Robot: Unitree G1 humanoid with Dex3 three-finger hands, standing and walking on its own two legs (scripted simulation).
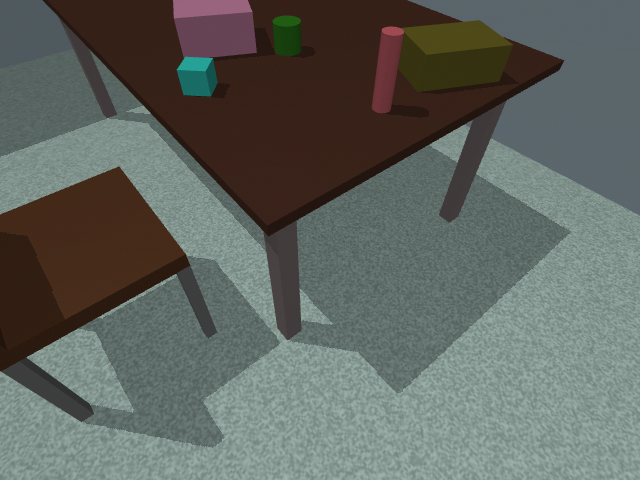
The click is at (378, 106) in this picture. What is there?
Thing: slim round
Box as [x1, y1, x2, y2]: [372, 27, 403, 112]
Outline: 397,27 385,27 381,31 372,100 372,109 377,112 386,112 390,109 403,35 403,30
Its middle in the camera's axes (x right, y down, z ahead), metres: +0.16 -0.39 +0.91
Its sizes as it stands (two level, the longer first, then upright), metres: 0.049 0.049 0.188
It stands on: a support 0.72 m high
